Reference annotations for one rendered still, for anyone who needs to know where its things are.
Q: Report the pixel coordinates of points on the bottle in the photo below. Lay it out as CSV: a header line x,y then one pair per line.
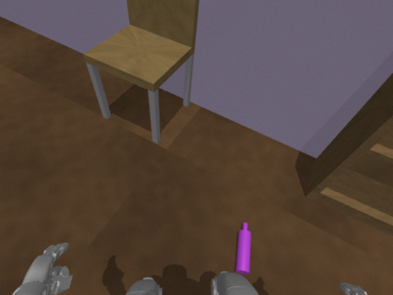
x,y
243,255

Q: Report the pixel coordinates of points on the bookshelf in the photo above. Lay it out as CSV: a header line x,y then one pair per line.
x,y
354,173

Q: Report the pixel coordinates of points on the right robot hand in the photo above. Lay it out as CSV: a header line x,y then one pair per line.
x,y
349,289

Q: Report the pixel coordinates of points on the chair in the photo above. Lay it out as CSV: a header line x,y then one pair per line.
x,y
159,39

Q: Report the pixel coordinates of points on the left robot arm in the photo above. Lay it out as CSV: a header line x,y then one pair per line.
x,y
31,288

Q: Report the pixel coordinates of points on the left robot hand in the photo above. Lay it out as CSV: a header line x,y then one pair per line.
x,y
57,279

